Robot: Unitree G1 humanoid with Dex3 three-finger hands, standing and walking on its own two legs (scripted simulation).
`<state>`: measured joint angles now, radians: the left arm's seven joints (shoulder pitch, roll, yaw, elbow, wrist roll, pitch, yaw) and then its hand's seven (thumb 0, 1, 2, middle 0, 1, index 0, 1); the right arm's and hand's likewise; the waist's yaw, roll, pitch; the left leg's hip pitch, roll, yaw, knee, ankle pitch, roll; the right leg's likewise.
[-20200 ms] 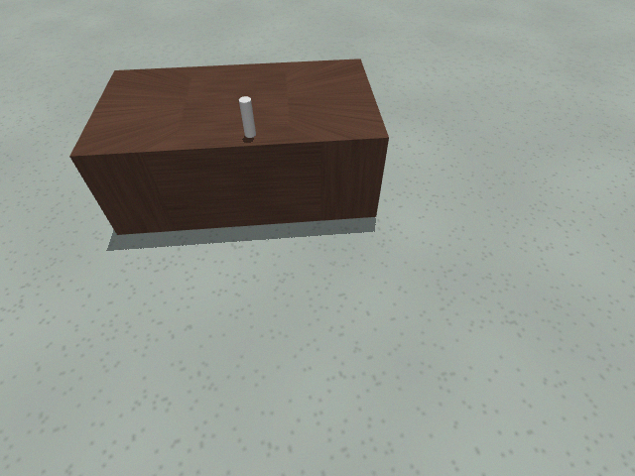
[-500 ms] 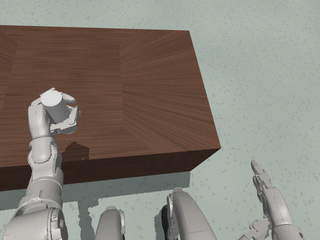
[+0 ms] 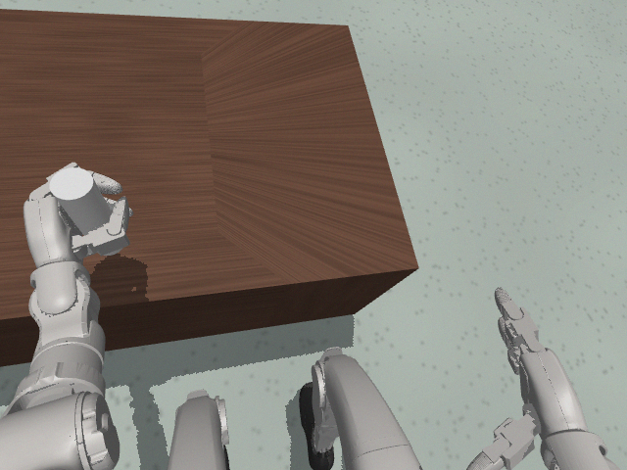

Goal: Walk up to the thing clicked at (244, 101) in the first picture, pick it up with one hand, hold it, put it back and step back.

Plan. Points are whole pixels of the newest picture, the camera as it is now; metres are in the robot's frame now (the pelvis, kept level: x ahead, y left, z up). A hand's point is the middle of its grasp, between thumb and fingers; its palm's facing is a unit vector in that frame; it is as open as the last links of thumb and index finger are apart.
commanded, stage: lower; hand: left
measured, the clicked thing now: (93, 216) +0.46 +0.20 -0.04
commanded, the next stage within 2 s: loosen in 1.16 s
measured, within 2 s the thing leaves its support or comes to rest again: rests again in 1.04 s
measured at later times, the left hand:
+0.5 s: hand (118, 230) +0.46 +0.18 -0.10, palm faces +0.16 -0.99 -0.02, open 5.2 cm
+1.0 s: hand (123, 238) +0.46 +0.18 -0.13, palm faces +0.16 -0.99 -0.02, open 5.2 cm
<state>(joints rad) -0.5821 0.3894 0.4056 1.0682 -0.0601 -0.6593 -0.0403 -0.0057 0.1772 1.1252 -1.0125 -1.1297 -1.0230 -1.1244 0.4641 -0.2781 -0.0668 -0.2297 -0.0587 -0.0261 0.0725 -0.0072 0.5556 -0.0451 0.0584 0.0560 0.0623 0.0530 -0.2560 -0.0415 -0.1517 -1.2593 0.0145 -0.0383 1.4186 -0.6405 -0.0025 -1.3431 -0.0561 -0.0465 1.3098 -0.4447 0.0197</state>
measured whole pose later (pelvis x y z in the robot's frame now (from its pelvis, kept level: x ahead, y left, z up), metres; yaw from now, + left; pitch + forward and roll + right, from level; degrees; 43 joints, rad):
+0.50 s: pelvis -0.01 +0.00 -0.04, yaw -1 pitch +31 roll -3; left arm -0.60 0.45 0.45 1.10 -0.03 -0.71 -0.01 -0.01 0.18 1.13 -1.01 -1.13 -1.02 -1.13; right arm 0.47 -0.30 -0.09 -0.34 -0.06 -0.03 0.10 -0.01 0.55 -0.05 0.06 0.06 0.06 0.05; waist -0.32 -0.05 -0.16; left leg -1.42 0.02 -0.05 1.56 -0.68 0.00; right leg -1.50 -0.06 -0.05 1.44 -0.47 0.02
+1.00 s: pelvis -0.02 +0.00 -0.05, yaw -1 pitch +32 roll -4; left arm -0.63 0.49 0.46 1.14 -0.01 -0.72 0.01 -0.01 0.18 1.13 -1.01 -1.13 -1.02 -1.13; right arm 0.48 -0.32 -0.10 -0.40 -0.05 -0.04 0.11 -0.01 0.55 -0.05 0.06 0.06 0.07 0.05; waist -0.36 -0.06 -0.16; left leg -1.51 0.01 -0.06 1.63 -0.69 0.00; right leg -1.58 -0.06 -0.06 1.49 -0.47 0.02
